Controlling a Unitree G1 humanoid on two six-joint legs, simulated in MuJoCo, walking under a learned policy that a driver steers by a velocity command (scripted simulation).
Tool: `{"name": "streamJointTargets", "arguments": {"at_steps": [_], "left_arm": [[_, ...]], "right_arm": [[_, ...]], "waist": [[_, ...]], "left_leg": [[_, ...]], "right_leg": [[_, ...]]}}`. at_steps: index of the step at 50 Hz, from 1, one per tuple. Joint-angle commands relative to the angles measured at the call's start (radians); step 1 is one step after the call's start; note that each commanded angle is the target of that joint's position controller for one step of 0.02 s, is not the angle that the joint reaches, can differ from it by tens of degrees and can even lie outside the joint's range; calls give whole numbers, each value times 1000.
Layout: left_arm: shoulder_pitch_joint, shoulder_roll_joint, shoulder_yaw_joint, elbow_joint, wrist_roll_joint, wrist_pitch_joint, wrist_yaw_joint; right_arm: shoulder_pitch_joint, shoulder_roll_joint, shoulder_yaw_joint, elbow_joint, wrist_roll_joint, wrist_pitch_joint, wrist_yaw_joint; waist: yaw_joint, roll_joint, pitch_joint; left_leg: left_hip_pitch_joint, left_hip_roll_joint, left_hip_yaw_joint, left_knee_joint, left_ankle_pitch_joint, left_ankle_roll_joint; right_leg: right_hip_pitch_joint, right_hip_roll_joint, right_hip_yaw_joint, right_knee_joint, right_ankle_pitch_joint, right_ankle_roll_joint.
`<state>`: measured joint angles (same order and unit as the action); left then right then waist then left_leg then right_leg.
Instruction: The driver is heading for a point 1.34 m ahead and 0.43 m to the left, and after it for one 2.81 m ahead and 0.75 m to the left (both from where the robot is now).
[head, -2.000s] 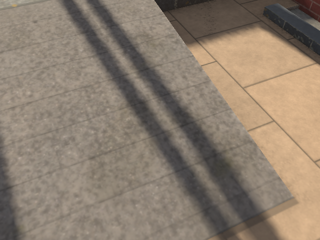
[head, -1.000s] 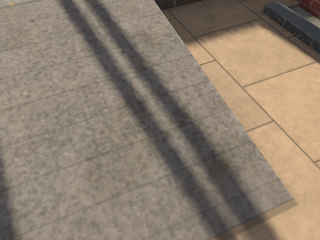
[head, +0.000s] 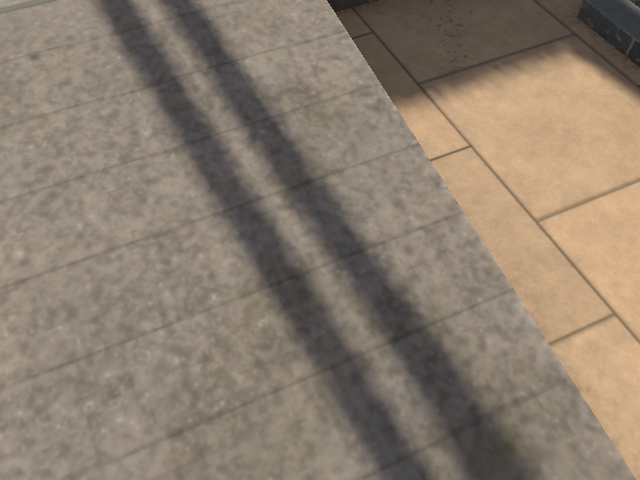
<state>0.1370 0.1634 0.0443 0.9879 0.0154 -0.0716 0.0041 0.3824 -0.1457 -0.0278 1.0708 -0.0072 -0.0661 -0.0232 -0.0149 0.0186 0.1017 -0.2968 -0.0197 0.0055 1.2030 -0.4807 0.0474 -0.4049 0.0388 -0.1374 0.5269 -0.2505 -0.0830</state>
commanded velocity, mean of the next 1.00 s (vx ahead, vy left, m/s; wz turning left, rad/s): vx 0.28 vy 0.00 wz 0.00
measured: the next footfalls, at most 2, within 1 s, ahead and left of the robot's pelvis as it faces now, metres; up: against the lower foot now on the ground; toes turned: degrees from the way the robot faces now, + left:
left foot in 0.22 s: +0.12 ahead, +0.13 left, +0.01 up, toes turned +2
right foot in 0.56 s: +0.11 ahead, -0.09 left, +0.00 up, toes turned -5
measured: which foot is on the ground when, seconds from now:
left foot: up 0.00-0.20, down 0.22-0.56, up 0.58-0.98, down 1.00-1.00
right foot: down 0.00-0.32, up 0.34-0.54, down 0.56-1.00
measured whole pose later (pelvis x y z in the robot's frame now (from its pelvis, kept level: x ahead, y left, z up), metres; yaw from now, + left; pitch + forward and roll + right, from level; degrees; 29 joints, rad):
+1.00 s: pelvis +0.30 -0.01 +0.00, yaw -2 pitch +1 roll +1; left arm 0.57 0.11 -0.01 1.15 0.02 -0.09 0.02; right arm -0.02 -0.13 0.00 0.84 -0.01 -0.03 0.01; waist 0.01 0.00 0.04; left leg -0.64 -0.04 0.19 0.86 -0.38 0.18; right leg 0.20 0.01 -0.06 0.30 -0.48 -0.02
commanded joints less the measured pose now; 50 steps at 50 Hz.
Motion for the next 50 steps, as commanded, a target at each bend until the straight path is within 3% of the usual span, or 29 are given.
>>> {"name": "streamJointTargets", "arguments": {"at_steps": [1, 3, 5, 9, 12, 14, 15, 16, 17, 19, 21, 23, 25, 27, 28, 29, 30, 31, 32, 33, 34, 36, 41, 44, 46, 47, 48, 49, 50], "left_arm": [[123, 27, -6, 12, -8, 3, 17], [102, 28, -18, 13, 7, -6, 21], [107, 57, -20, 23, 17, -8, 19], [177, 88, -19, 43, 14, 26, 20], [156, 84, -21, 39, -8, 53, 25], [213, 56, -20, 52, -8, 59, 21], [251, -9, -33, 65, -22, 63, 17], [248, -5, -35, 75, -10, 65, 16], [240, 26, -25, 64, -3, 65, 13], [233, 44, -13, 52, 15, 73, 1], [229, 16, -14, 41, 22, 67, -6], [215, 17, -8, 24, 19, 51, -9], [245, -2, -7, 24, 8, 34, -6], [404, -19, -3, 90, 0, 31, 10], [497, 6, 5, 124, 3, 26, 16], [579, 73, 12, 125, -1, 25, 20], [554, 175, 27, 125, 10, 37, 22], [453, 125, 18, 99, 10, 34, 19], [400, 104, 8, 81, 7, 17, 10], [375, 101, 5, 76, 13, 5, 5], [387, 81, -2, 82, 17, -6, 5], [443, 55, -14, 113, 19, -19, 1], [535, 41, -36, 148, 19, -27, 19], [499, 45, -44, 140, 11, -28, 30], [460, 84, -43, 129, -2, -32, 26], [486, 107, -39, 137, -5, -31, 27], [489, 138, -28, 140, 3, -27, 27], [451, 177, -13, 132, -2, -25, 21], [407, 185, -2, 109, -10, -28, 11]], "right_arm": [[100, -39, -18, -22, -34, 32, 9], [147, 10, -7, 2, -26, 61, 13], [121, 10, -2, -3, -21, 79, 1], [21, -28, 2, -15, -18, 101, -17], [35, -10, 11, 3, -28, 91, -9], [45, -42, 11, 7, -27, 73, -17], [-7, -62, 10, 9, -5, 69, -21], [-21, -64, 6, 6, -2, 65, -21], [-5, -102, -9, 12, 2, 64, -19], [9, -148, -34, 13, -2, 74, -21], [1, -140, -42, 6, -7, 75, -21], [-14, -146, -50, 3, -17, 62, -21], [-70, -148, -54, -6, -14, 52, -17], [-123, -145, -62, -16, -16, 58, -11], [-126, -111, -58, -26, -26, 56, -3], [-123, -16, -32, -49, -39, 47, 9], [-109, -16, -31, -87, -19, 38, 29], [-200, -82, -38, -117, -33, 29, 38], [-236, -87, -41, -117, -31, 20, 45], [-199, -70, -38, -98, -22, 16, 52], [-184, -72, -40, -93, -28, 16, 60], [-189, -49, -34, -107, -32, 25, 65], [-447, -50, -8, -252, -32, 44, 61], [-494, -33, 17, -297, -17, 50, 63], [-440, -30, 24, -289, -12, 56, 48], [-387, -52, 15, -276, -13, 56, 35], [-257, -80, 0, -244, -4, 50, 22], [-94, -103, -15, -199, 10, 39, 14], [31, -165, -40, -154, 2, 33, 11]], "waist": [[-12, -41, -120], [-52, -47, -128], [-60, -99, -123], [-6, -149, -127], [-33, -72, -58], [9, 56, -13], [41, 150, -5], [31, 153, -37], [27, 166, -49], [18, 180, 6], [23, 141, 48], [33, 89, 32], [69, 70, 4], [132, -7, 9], [146, -125, -31], [146, -308, -88], [104, -413, 41], [65, -214, 179], [50, -89, 176], [24, -55, 126], [15, -45, 80], [13, -71, 23], [50, -84, 60], [28, -94, 61], [-17, -139, 15], [-39, -171, -34], [-99, -202, -106], [-177, -222, -175], [-231, -192, -247]], "left_leg": [[-98, 70, -28, 30, 73, -8], [23, 54, -1, -71, 95, -17], [47, 48, 17, -251, 81, -25], [78, 39, 43, -485, 94, -24], [212, 52, 29, -704, 224, -4], [201, 158, -106, -850, 242, 16], [68, 189, -170, -927, 117, 41], [-5, 198, -212, -989, -68, 50], [-9, 194, -234, -1020, -193, 68], [7, 263, -322, -1083, -391, 128], [5, 322, -365, -1104, -340, 164], [68, 310, -328, -1071, -214, 164], [51, 246, -227, -1006, -115, 144], [-84, 151, -105, -811, -110, 129], [-203, 88, -20, -574, -95, 109], [-356, 9, 88, -245, -156, 71], [-543, -14, 78, -134, -126, 70], [-602, 63, 47, 24, -13, 57], [-626, 82, 31, 101, 90, 51], [-609, 95, 25, 126, 170, 42], [-600, 98, 36, 157, 212, 36], [-620, 87, 67, 242, 223, 27], [-768, 85, 135, 197, 172, 14], [-598, 67, 161, -61, 192, 41], [-338, -9, 228, -221, 154, 95], [-256, -60, 259, -234, 106, 118], [-147, -88, 239, -265, 79, 141], [10, -86, 184, -374, 114, 162], [206, -27, 49, -489, 88, 186]], "right_leg": [[161, -306, 278, -278, 490, -163], [53, -258, 172, -275, 548, -140], [41, -229, 126, -270, 503, -126], [72, -251, 212, -308, -4, -116], [-48, -233, 241, -331, -331, -39], [-9, -153, 182, -252, -191, 26], [102, -88, 120, -213, -40, 54], [225, -71, 94, -137, -24, 62], [233, -39, 57, -46, -104, 56], [103, -16, 31, 124, -212, 40], [30, -49, 65, 246, -215, 20], [-11, -78, 106, 249, -247, 15], [122, -62, 71, 69, -207, 9], [385, 5, -14, -174, -90, 13], [538, -94, 130, -226, -166, 22], [625, -329, 471, -320, -419, 24], [502, -451, 803, -517, -739, -92], [398, -464, 788, -541, -734, -125], [386, -397, 637, -490, -519, -111], [410, -325, 494, -451, -289, -85], [433, -289, 411, -423, -134, -75], [459, -251, 322, -380, 79, -85], [484, -248, 245, -422, 332, -115], [442, -236, 165, -463, 517, -100], [406, -239, 96, -392, 1011, -90], [455, -260, 86, -285, 1289, -87], [496, -280, 87, -117, 1420, -78], [481, -283, 77, 83, 1388, -59], [366, -238, 69, 331, 1133, -33]]}}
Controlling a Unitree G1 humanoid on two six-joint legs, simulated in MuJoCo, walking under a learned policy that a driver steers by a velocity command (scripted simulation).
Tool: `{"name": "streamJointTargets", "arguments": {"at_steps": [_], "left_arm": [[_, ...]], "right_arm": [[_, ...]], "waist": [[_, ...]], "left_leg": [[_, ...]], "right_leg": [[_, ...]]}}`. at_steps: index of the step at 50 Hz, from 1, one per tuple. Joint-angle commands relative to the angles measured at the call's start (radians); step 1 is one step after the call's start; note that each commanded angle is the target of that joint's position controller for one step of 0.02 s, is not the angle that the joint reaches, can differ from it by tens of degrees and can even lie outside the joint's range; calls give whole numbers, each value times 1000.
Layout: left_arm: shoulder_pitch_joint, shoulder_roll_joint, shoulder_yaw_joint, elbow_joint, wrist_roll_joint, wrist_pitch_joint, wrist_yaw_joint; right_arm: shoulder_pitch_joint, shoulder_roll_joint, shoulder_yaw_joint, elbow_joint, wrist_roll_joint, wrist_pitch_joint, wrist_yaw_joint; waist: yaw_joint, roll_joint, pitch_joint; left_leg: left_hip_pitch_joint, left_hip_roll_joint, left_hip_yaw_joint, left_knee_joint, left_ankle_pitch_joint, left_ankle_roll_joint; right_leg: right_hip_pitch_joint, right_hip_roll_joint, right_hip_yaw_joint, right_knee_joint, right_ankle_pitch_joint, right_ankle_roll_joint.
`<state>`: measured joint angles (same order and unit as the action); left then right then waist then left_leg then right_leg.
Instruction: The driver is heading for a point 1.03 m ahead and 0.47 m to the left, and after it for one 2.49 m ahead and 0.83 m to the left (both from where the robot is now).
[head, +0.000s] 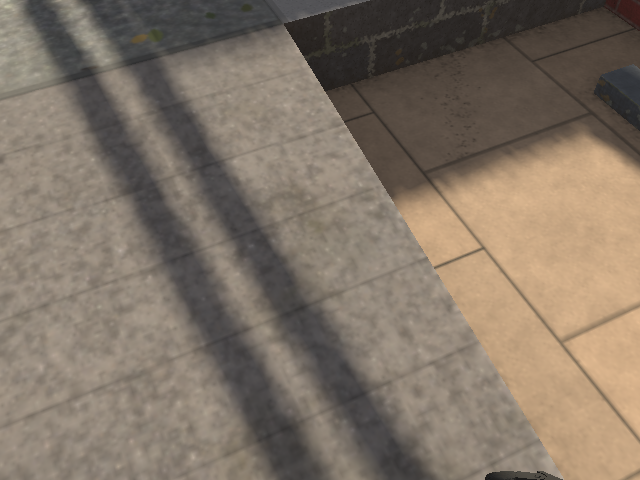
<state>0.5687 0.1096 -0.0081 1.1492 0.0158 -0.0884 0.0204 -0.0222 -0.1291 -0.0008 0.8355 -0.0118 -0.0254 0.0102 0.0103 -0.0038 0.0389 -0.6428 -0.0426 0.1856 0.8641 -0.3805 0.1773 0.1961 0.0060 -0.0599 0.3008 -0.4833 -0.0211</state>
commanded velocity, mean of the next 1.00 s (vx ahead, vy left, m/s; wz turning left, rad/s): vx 0.49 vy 0.00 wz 0.47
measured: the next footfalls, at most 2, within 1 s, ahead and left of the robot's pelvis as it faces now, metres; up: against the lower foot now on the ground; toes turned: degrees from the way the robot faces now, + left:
right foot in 0.54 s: +0.51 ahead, -0.05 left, +0.10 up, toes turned +14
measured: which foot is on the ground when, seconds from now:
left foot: down 0.00-0.56, up 0.58-1.00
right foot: down 0.00-0.02, up 0.04-0.52, down 0.54-1.00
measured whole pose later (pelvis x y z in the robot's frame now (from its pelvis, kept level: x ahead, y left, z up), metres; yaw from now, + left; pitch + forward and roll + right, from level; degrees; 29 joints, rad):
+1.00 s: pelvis +0.53 +0.10 +0.10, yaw +32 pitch +3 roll -1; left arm 0.44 0.19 0.04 0.90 0.04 -0.08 0.02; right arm 0.02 -0.20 -0.04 0.61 -0.04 0.03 0.07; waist 0.05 0.02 0.02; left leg -0.83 0.07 0.08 1.06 -0.33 0.10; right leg 0.09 -0.06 -0.32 0.19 -0.47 0.07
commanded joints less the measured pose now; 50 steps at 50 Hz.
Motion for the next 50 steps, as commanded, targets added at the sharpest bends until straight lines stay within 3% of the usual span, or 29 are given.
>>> {"name": "streamJointTargets", "arguments": {"at_steps": [1, 2, 3, 4, 5, 6, 7, 10, 14, 18, 22, 23, 24, 25, 26, 27, 28, 29, 30, 31, 32, 33, 35, 36, 37, 42, 47, 49, 50], "left_arm": [[-64, 150, 39, -98, 0, -21, -21], [10, 78, 44, -144, -13, -23, -49], [-73, 127, 49, -183, 5, -17, -56], [-168, 150, 59, -211, 20, -17, -54], [-197, 135, 58, -230, 23, -17, -48], [-194, 117, 54, -242, 22, -5, -44], [-189, 101, 48, -255, 20, 14, -43], [-255, 109, 44, -307, 27, 41, -43], [-473, 143, 43, -412, 40, 53, -50], [-617, 136, 34, -477, 25, 61, -55], [-729, 122, 16, -541, 8, 58, -58], [-726, 126, 15, -551, 3, 55, -56], [-667, 134, 17, -543, -3, 49, -50], [-551, 159, 28, -515, -11, 44, -36], [-381, 202, 48, -470, -18, 33, -21], [-184, 277, 76, -436, -6, 18, -3], [-102, 403, 112, -428, 34, 13, 0], [-189, 348, 106, -433, 15, 36, -2], [-292, 268, 86, -436, 27, 35, 0], [-333, 193, 70, -427, 26, 30, -6], [-332, 151, 59, -402, 25, 22, -8], [-320, 114, 49, -373, 23, 14, -9], [-274, 90, 49, -332, 16, -4, -23], [-272, 140, 59, -334, 19, -13, -27], [-276, 160, 66, -329, 17, -20, -31], [-211, 191, 72, -305, 30, -31, -24], [-138, 222, 82, -301, 28, -9, -2], [-117, 252, 91, -295, 25, 7, 6], [-128, 270, 95, -294, 24, 14, 6]], "right_arm": [[538, -304, -96, 114, -11, -12, -20], [474, -341, -106, 131, 3, -6, -10], [323, -274, -92, 106, 9, -9, -7], [271, -175, -72, 110, 5, -19, -5], [262, -127, -60, 128, 0, -30, -4], [259, -92, -49, 140, -2, -41, -9], [256, -87, -45, 147, -4, -51, -12], [318, -138, -52, 153, -3, -70, -19], [439, -165, -57, 139, -1, -64, -26], [534, -179, -64, 120, -3, -50, -34], [569, -202, -73, 101, -6, -41, -42], [561, -210, -75, 95, -8, -40, -44], [517, -219, -76, 79, -11, -43, -42], [476, -239, -80, 62, -16, -48, -37], [435, -251, -83, 44, -11, -56, -27], [376, -239, -81, 6, 0, -72, -15], [463, -99, -59, -65, 47, -77, -11], [432, -180, -67, -61, 9, -69, -6], [371, -183, -76, -66, -12, -54, -8], [332, -167, -72, -74, -20, -46, -4], [316, -147, -72, -84, -19, -37, 6], [334, -130, -70, -99, -18, -23, 15], [321, -98, -62, -104, -16, -3, 21], [317, -89, -59, -138, -14, 10, 26], [266, -103, -59, -163, -17, 19, 27], [87, -135, -65, -253, -31, 28, 24], [-68, -112, -48, -315, -32, 36, 56], [-103, -84, -36, -339, -27, 44, 67], [-60, -82, -36, -331, -25, 49, 62]], "waist": [[-244, 43, -250], [-118, 240, -313], [-50, 112, -138], [-42, 5, -22], [-1, -66, 16], [38, -68, 10], [63, -36, 11], [56, 17, 5], [-19, 44, 22], [-78, 60, 1], [-103, 107, -7], [-91, 121, -13], [-48, 128, -40], [10, 146, -97], [94, 130, -189], [196, 97, -309], [123, -223, -499], [92, -208, -448], [40, -83, -203], [20, 34, -105], [-6, 27, -58], [-45, -26, -40], [-50, -31, -21], [-68, -99, -41], [-66, -94, -19], [-43, -52, 25], [25, -58, 36], [43, -86, 39], [21, -107, 14]], "left_leg": [[706, 239, -524, -294, -153, 120], [832, 383, -1124, -628, -76, 200], [692, 376, -1076, -672, -261, 195], [554, 340, -917, -644, -193, 172], [456, 293, -743, -633, -32, 130], [371, 237, -608, -640, 66, 102], [317, 196, -514, -652, 116, 82], [321, 131, -413, -660, 225, 97], [428, 134, -448, -710, 256, 90], [622, 149, -464, -686, 461, 71], [740, 176, -477, -638, 649, 92], [749, 188, -478, -615, 731, 90], [720, 182, -452, -560, 910, 69], [681, 172, -436, -455, 1131, 40], [632, 148, -416, -270, 1193, 12], [460, 104, -402, -19, 936, -21], [110, -64, -319, 324, 129, -80], [-5, -37, -313, 474, -79, -65], [-88, 20, -289, 584, 13, -72], [-98, 61, -263, 592, 74, -73], [-81, 85, -267, 579, 99, -72], [-52, 98, -270, 581, 105, -77], [-61, 97, -266, 619, 123, -66], [-103, 86, -254, 656, 145, -77], [-159, 97, -261, 686, 162, -87], [-305, 89, -245, 607, 203, -108], [-299, 128, -123, 259, 115, -96], [-217, 110, -42, 113, -3, -66], [-113, 71, 5, 54, -78, -42]], "right_leg": [[-433, -47, 19, 947, 549, -75], [-754, 98, 151, 1186, 106, -44], [-883, 15, 156, 1245, 185, -50], [-907, -13, 119, 1274, 220, -57], [-880, -55, 121, 1223, 243, -63], [-815, -80, 124, 1171, 252, -56], [-772, -95, 120, 1119, 254, -47], [-848, -99, 73, 1075, 269, -16], [-1015, -116, 31, 927, 343, 53], [-1085, -84, 5, 752, 335, 90], [-1032, -29, -28, 572, 233, 64], [-983, -12, -36, 532, 199, 44], [-857, 24, -51, 482, 156, 15], [-680, 71, -62, 433, 103, -14], [-458, 75, -45, 355, 164, -40], [-151, -60, 104, 247, 151, -74], [213, -452, 677, 120, -17, -186], [110, -459, 942, -63, -159, -210], [-85, -428, 772, -54, -173, -206], [-209, -379, 585, -54, -67, -180], [-298, -322, 423, -62, 60, -141], [-373, -282, 303, -73, 122, -108], [-423, -218, 127, -73, 238, -58], [-426, -268, 146, -106, 206, -90], [-437, -285, 135, -143, 180, -104], [-366, -273, -34, -189, 250, -96], [-161, -285, -143, -197, 380, -113], [-104, -317, -182, -171, 551, -115], [-100, -312, -229, -93, 807, -103]]}}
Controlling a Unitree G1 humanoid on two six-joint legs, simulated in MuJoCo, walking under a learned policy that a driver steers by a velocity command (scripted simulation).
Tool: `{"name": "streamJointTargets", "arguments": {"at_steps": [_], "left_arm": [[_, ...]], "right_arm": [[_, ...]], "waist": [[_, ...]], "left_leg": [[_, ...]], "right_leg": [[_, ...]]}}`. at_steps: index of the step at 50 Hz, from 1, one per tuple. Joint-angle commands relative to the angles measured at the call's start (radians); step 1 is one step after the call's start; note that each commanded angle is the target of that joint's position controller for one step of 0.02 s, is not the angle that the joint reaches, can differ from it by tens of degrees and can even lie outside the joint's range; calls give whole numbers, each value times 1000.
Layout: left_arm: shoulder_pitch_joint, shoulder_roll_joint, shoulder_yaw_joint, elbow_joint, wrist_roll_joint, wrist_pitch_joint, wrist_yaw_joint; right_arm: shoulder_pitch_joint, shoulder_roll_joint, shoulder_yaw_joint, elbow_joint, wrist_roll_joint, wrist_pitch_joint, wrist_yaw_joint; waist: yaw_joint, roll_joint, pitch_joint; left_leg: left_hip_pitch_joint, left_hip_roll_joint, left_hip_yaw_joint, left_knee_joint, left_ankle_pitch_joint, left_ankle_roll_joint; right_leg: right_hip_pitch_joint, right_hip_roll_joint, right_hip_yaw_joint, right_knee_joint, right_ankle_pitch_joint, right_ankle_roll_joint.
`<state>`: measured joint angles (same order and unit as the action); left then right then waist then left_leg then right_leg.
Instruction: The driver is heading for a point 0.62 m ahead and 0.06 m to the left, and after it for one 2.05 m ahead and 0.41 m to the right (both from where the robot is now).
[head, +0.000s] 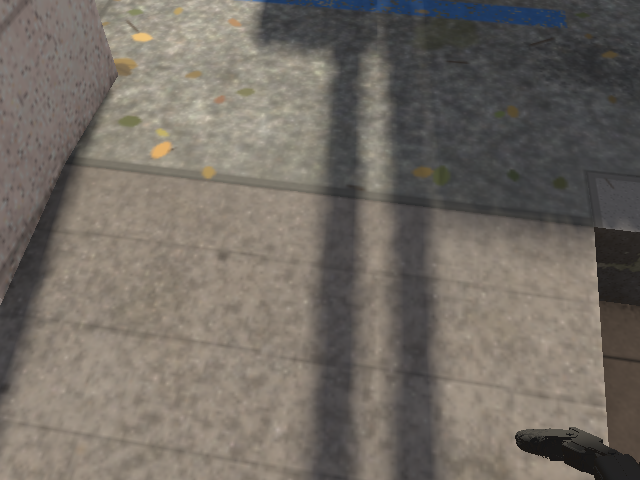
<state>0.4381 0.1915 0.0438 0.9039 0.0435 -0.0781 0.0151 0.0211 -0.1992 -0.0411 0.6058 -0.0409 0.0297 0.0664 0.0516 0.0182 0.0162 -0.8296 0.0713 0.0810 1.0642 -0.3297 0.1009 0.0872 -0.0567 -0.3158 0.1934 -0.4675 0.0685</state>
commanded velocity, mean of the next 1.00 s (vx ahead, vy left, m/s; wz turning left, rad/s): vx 0.50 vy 0.00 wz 0.13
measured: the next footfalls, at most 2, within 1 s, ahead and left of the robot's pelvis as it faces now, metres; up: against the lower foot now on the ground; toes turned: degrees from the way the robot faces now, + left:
left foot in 0.06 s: +0.22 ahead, +0.10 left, +0.04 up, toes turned +8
right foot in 0.62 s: +0.57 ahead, +0.05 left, +0.10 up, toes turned +10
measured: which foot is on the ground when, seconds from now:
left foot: up 0.00-0.04, down 0.06-0.64, up 0.66-1.00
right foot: down 0.00-0.06, up 0.08-0.60, down 0.62-1.00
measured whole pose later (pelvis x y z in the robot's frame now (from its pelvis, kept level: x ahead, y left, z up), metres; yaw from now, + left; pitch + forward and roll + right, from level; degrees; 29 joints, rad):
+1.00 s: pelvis +0.60 +0.12 +0.11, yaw +5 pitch +4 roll +0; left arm 0.46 0.22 0.05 0.82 0.02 -0.05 0.01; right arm 0.04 -0.19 0.02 0.58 -0.04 -0.02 0.03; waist 0.08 0.03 0.00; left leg -0.78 0.07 0.00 0.93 -0.24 -0.04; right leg -0.06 0.12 0.09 0.27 -0.41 -0.15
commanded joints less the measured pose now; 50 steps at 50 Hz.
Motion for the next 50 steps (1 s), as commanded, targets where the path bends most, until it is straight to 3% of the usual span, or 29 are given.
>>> {"name": "streamJointTargets", "arguments": {"at_steps": [1, 2, 3, 4, 5, 6, 7, 8, 10, 11, 12, 15, 20, 25, 26, 28, 30, 31, 32, 33, 34, 35, 36, 37, 40, 42, 45, 49, 50], "left_arm": [[21, 213, 49, -40, -7, 12, 11], [21, 246, 56, -40, -13, 21, 4], [-14, 279, 62, -55, -35, 28, -9], [-20, 240, 54, -98, -37, 25, -10], [-74, 103, 26, -229, -34, 15, -40], [-240, 123, 26, -247, 2, -1, -54], [-281, 98, 20, -300, -30, -12, -58], [-255, 92, 11, -281, -24, -21, -48], [-200, 92, 9, -275, -4, -4, -37], [-181, 99, 10, -267, 1, 15, -35], [-171, 91, 6, -266, 6, 35, -36], [-262, 76, -5, -292, 13, 63, -35], [-459, 80, -16, -363, 12, 75, -44], [-565, 53, -37, -412, -2, 79, -58], [-555, 47, -40, -413, -6, 79, -58], [-469, 54, -36, -387, -12, 81, -45], [-222, 127, 0, -336, -28, 77, -17], [-75, 168, 19, -301, -23, 65, -6], [92, 264, 49, -259, -13, 54, 3], [47, 296, 56, -211, -26, 61, -10], [-109, 228, 47, -252, -36, 59, -18], [-162, 160, 32, -248, -34, 52, -17], [-162, 115, 21, -228, -28, 43, -17], [-149, 83, 12, -205, -25, 29, -17], [-110, 104, 18, -157, -28, -4, -21], [-65, 151, 29, -145, -29, -6, -14], [-13, 153, 31, -143, -30, 3, -5], [63, 176, 45, -132, -30, 24, 0], [65, 198, 51, -133, -23, 28, 2]], "right_arm": [[-44, -32, -5, -89, 8, -5, -6], [75, -66, -21, -63, 18, -13, -17], [262, -108, -42, -12, 20, -29, -26], [384, -191, -78, 19, 13, -38, -33], [362, -342, -112, 15, 23, -37, -46], [399, -314, -115, 13, 39, -34, -48], [366, -304, -107, 24, 8, -34, -64], [332, -241, -93, 37, 9, -46, -72], [245, -164, -65, 33, 19, -70, -72], [236, -141, -54, 33, 22, -83, -66], [245, -145, -50, 43, 21, -95, -65], [333, -159, -46, 82, 21, -115, -66], [462, -154, -32, 126, 27, -117, -78], [498, -158, -26, 150, 25, -107, -88], [479, -165, -25, 154, 24, -105, -88], [457, -179, -23, 165, 19, -105, -88], [442, -221, -39, 177, 6, -107, -88], [365, -245, -50, 156, 22, -117, -80], [324, -174, -35, 117, 19, -138, -75], [462, -90, -23, 87, 35, -140, -50], [405, -111, -16, 78, -3, -139, -47], [333, -115, -17, 63, -9, -139, -45], [304, -100, -11, 46, -10, -136, -46], [276, -86, -4, 23, -13, -124, -44], [255, -61, 13, 8, -12, -80, -47], [190, -63, 23, -37, -15, -70, -44], [48, -67, 34, -83, -13, -68, -38], [-98, -28, 56, -110, 8, -64, -34], [-107, -31, 56, -121, 18, -66, -36]], "waist": [[-39, -157, -17], [-92, -177, -102], [-184, -158, -218], [-236, -70, -320], [-150, 239, -367], [-216, 11, -314], [-171, 49, -234], [-125, -27, -134], [-26, -41, -74], [-9, -51, -76], [4, -30, -89], [-29, -11, -46], [-96, 8, -7], [-119, 49, 24], [-102, 57, 23], [-53, 96, -37], [66, 155, -165], [160, 124, -229], [204, -63, -313], [46, -377, -369], [-16, -166, -187], [-30, -45, -85], [-64, 51, -23], [-85, 65, -14], [-100, -2, -2], [-89, -51, -12], [-42, -62, -11], [36, -87, -19], [35, -134, -27]], "left_leg": [[180, -105, 157, -172, -181, 56], [326, -168, 165, -215, -179, 80], [600, -218, 136, -364, -68, 99], [910, -107, -102, -445, -161, 110], [1153, 181, -757, -648, -320, 247], [1049, 182, -847, -733, -133, 210], [1013, 211, -827, -792, -122, 245], [884, 185, -704, -774, 23, 217], [664, 94, -505, -750, 265, 180], [619, 67, -427, -747, 328, 163], [604, 58, -402, -767, 316, 166], [638, 43, -374, -832, 315, 154], [806, 47, -342, -884, 410, 121], [919, 78, -286, -915, 662, 118], [921, 82, -256, -904, 800, 110], [903, 81, -194, -786, 1324, 74], [945, 125, -208, -473, 1538, 45], [837, 92, -175, -242, 1365, 22], [640, -35, -151, 146, 727, 3], [270, -252, -187, 392, -51, -50], [142, -156, -225, 485, 9, -41], [117, -125, -184, 529, 46, -47], [120, -79, -170, 484, 55, -45], [147, -50, -173, 438, 55, -53], [143, -25, -121, 365, 42, -63], [72, -13, -89, 291, 63, -93], [44, -8, -47, 93, 117, -136], [95, -63, -1, -192, 96, -149], [113, -70, 1, -245, 69, -141]], "right_leg": [[31, -256, 11, 137, 1110, -187], [44, -265, 13, 318, 1324, -182], [-38, -242, -3, 551, 1259, -158], [-304, -227, 15, 825, 827, -127], [-761, -12, 118, 1182, -83, -57], [-825, -13, 340, 1280, -18, -68], [-952, -5, 340, 1373, 101, -68], [-943, -53, 332, 1337, 151, -68], [-829, -75, 351, 1281, 148, -62], [-790, -81, 352, 1251, 134, -63], [-798, -72, 336, 1242, 126, -58], [-937, -68, 295, 1227, 194, -57], [-1111, -52, 238, 1143, 239, -56], [-1030, -10, 185, 920, 209, -107], [-956, 11, 164, 852, 183, -132], [-718, 109, 88, 759, 89, -183], [-483, 156, 155, 649, 14, -226], [-269, 108, 253, 515, 83, -259], [-51, -107, 548, 420, -32, -324], [129, -276, 1209, 128, 114, -423], [-17, -267, 1205, 84, 71, -432], [-137, -238, 1055, 99, 121, -427], [-234, -200, 897, 93, 231, -395], [-308, -147, 776, 92, 298, -369], [-378, -35, 565, 75, 422, -328], [-355, -41, 581, 27, 429, -351], [-291, -15, 549, 1, 509, -329], [-156, -15, 546, 34, 653, -302], [-126, -45, 573, 59, 674, -309]]}}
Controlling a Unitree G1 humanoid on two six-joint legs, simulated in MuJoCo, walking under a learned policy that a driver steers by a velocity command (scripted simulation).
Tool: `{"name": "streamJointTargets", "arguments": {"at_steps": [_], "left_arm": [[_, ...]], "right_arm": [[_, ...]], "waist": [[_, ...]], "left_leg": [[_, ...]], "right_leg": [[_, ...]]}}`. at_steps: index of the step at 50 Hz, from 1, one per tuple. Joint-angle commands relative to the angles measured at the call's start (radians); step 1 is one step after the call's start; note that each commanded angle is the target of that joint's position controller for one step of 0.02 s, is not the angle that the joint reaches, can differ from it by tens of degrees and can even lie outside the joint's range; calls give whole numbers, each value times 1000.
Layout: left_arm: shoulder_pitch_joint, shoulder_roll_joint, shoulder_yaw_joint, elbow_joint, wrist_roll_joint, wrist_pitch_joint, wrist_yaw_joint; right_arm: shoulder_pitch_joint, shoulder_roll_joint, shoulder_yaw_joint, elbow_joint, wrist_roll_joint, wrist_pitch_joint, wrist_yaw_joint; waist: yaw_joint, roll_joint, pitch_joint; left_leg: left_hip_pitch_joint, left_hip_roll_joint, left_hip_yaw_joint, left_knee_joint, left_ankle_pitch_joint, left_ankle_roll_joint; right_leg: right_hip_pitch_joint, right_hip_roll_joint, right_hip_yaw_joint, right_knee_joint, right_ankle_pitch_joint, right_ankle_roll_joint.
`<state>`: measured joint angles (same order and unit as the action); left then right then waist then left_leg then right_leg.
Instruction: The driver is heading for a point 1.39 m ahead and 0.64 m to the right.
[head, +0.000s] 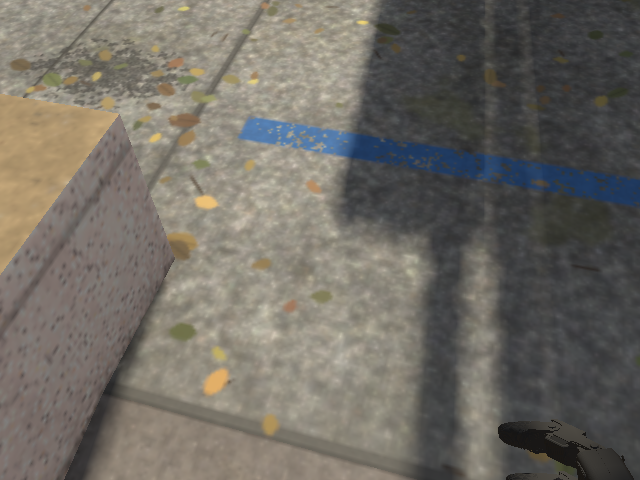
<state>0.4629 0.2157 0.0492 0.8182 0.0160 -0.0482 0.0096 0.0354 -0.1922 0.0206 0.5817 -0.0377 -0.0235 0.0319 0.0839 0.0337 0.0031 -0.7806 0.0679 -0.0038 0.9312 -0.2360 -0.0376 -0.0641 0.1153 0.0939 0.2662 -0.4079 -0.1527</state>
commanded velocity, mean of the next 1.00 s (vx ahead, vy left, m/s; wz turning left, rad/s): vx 0.22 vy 0.00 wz -0.55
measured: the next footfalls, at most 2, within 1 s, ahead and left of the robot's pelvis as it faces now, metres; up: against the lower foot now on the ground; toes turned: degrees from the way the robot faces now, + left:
left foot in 0.10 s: +0.24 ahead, +0.12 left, +0.04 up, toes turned -3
right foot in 0.58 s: +0.39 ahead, -0.16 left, +0.07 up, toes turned -25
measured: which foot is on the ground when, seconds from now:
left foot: up 0.00-0.08, down 0.10-0.58, up 0.60-1.00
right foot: down 0.00-0.10, up 0.12-0.56, down 0.58-1.00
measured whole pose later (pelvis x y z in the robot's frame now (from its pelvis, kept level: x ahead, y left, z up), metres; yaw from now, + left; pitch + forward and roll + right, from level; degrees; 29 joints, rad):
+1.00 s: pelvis +0.33 -0.05 +0.06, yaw -34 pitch +2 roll +1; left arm 0.25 0.26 0.07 0.61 0.03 0.04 0.00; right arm 0.12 -0.22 -0.02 0.64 -0.03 0.06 -0.02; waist 0.05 0.00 0.01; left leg -0.54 0.00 -0.02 0.89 -0.39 -0.02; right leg -0.39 0.15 0.12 0.48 -0.28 -0.05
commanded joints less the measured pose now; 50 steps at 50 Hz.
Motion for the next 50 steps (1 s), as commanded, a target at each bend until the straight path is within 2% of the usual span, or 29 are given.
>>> {"name": "streamJointTargets", "arguments": {"at_steps": [1, 3, 4, 5, 6, 7, 8, 9, 10, 11, 12, 14, 18, 22, 24, 26, 27, 28, 29, 30, 31, 32, 33, 34, 35, 37, 40, 44, 50], "left_arm": [[35, 176, 47, -49, 7, 0, 8], [-21, 185, 45, -72, 9, -7, 1], [-77, 193, 46, -93, -7, -16, -6], [-113, 154, 36, -137, -18, -33, -12], [-15, 51, 13, -199, -41, -35, -20], [-70, 130, 25, -167, 1, -15, -18], [-151, 122, 29, -187, 21, -8, -21], [-185, 108, 25, -198, 25, -3, -28], [-178, 93, 24, -199, 23, 6, -38], [-151, 84, 22, -196, 22, 22, -45], [-148, 76, 22, -194, 19, 37, -47], [-176, 74, 22, -208, 18, 61, -45], [-285, 82, 23, -261, 25, 88, -38], [-403, 58, 9, -306, 20, 96, -65], [-445, 47, 5, -326, 16, 98, -76], [-419, 64, 13, -330, 9, 95, -70], [-359, 80, 23, -314, 8, 86, -62], [-235, 96, 33, -275, 16, 67, -50], [-114, 171, 58, -257, 30, 54, -38], [-133, 357, 100, -289, 9, 52, -26], [-77, 331, 104, -303, -27, 63, -13], [-133, 292, 90, -288, -12, 66, 3], [-185, 212, 68, -280, -8, 69, 9], [-227, 174, 55, -275, -9, 67, 11], [-264, 137, 42, -277, -10, 67, 9], [-270, 140, 39, -276, 4, 57, 1], [-240, 177, 51, -271, 14, 59, 3], [-214, 188, 57, -280, 13, 74, 4], [-223, 171, 52, -275, 21, 80, -17]], "right_arm": [[-114, -53, -9, -95, 18, -17, -4], [40, -90, -29, -50, 23, -28, -20], [207, -124, -48, -11, 19, -41, -32], [402, -217, -83, 7, 0, -56, -52], [400, -322, -108, 11, -16, -46, -52], [340, -240, -98, -1, -10, -27, -56], [278, -175, -80, 12, -9, -31, -61], [248, -128, -70, 25, -5, -39, -57], [244, -105, -64, 46, -3, -48, -55], [237, -89, -62, 64, 1, -54, -53], [231, -77, -59, 76, 6, -62, -49], [235, -94, -65, 97, 7, -77, -44], [257, -146, -79, 125, 0, -71, -50], [256, -190, -93, 118, 5, -38, -62], [276, -226, -106, 120, 10, -15, -66], [309, -249, -114, 133, 13, 9, -66], [320, -260, -117, 141, 18, 17, -64], [320, -269, -117, 148, 30, 22, -58], [345, -244, -109, 132, 27, 17, -54], [350, -98, -72, 12, 25, 14, -39], [260, -148, -83, 8, 1, 11, -33], [190, -138, -77, -4, 19, 7, -33], [158, -140, -74, 2, 19, 3, -40], [160, -139, -74, 3, 14, 8, -49], [202, -146, -76, 19, 4, 25, -53], [226, -142, -76, 34, -2, 58, -56], [177, -115, -66, 14, 3, 75, -57], [89, -109, -61, -13, 3, 79, -58], [93, -97, -59, -3, 18, 62, -58]], "waist": [[-4, -153, -25], [-83, -144, -104], [-179, -114, -193], [-273, -28, -336], [-182, 271, -491], [-189, 99, -361], [-159, 9, -147], [-131, -56, -75], [-99, -32, -39], [-64, 9, -25], [-51, 19, -13], [-39, 37, 6], [-46, 61, 18], [-89, 84, 14], [-115, 107, 9], [-118, 127, -26], [-96, 120, -66], [-31, 66, -137], [32, -40, -244], [-36, -372, -336], [38, -191, -420], [11, -132, -314], [-21, -60, -192], [-65, -72, -118], [-106, -87, -105], [-124, -82, -138], [-107, -88, -145], [-67, -126, -106], [-46, -163, -107]], "left_leg": [[100, -79, 91, -138, -47, 12], [351, -162, 117, -228, -135, 57], [595, -146, 84, -327, -27, 89], [899, 89, -177, -430, -213, 146], [1153, 399, -756, -601, -456, 270], [1032, 369, -866, -689, -671, 288], [865, 333, -694, -679, -564, 272], [753, 280, -520, -675, -367, 243], [671, 231, -380, -683, -227, 210], [603, 198, -274, -699, -165, 186], [566, 184, -198, -705, -61, 178], [540, 188, -87, -718, 150, 193], [575, 207, 56, -723, 316, 207], [662, 180, 173, -678, 331, 172], [696, 200, 203, -639, 394, 161], [753, 221, 220, -529, 605, 145], [779, 216, 234, -416, 746, 134], [732, 183, 270, -216, 755, 108], [535, 154, 261, 36, 422, 61], [129, -46, 211, 396, -434, -15], [77, -62, -12, 524, -403, -11], [39, -28, -44, 545, -308, -5], [54, 7, -38, 469, -235, -4], [88, 19, -35, 392, -202, -3], [162, 18, -32, 344, -177, -7], [226, -14, -11, 317, -153, -9], [193, -36, -19, 231, -141, -16], [156, -50, -30, 114, -113, -9], [326, -83, 10, -111, -197, 32]], "right_leg": [[45, -237, 176, 14, 676, -86], [10, -229, 152, 173, 984, -47], [-67, -196, 121, 361, 1005, -8], [-254, -144, 87, 652, 679, 29], [-565, -1, -2, 938, -121, 73], [-685, -64, 11, 1081, -91, 65], [-747, -103, -15, 1152, 16, 68], [-729, -136, -26, 1140, 76, 71], [-698, -155, -17, 1128, 90, 79], [-661, -165, -16, 1130, 89, 92], [-646, -162, -24, 1140, 91, 104], [-667, -151, -36, 1163, 112, 127], [-737, -153, -59, 1114, 155, 152], [-668, -176, -129, 783, 159, 146], [-586, -159, -202, 640, 46, 126], [-493, -114, -264, 541, -12, 97], [-412, -69, -282, 478, -16, 79], [-228, -21, -273, 347, 91, 58], [27, -105, -82, 274, 169, 31], [267, -453, 473, 200, 504, -165], [262, -479, 646, 107, 652, -224], [158, -473, 508, 113, 547, -219], [33, -405, 385, 124, 526, -169], [-68, -332, 288, 121, 548, -115], [-152, -281, 211, 111, 575, -84], [-204, -250, 168, 115, 620, -73], [-211, -245, 211, 87, 459, -79], [-217, -241, 294, 40, 165, -75], [-229, -234, 306, 89, 185, -59]]}}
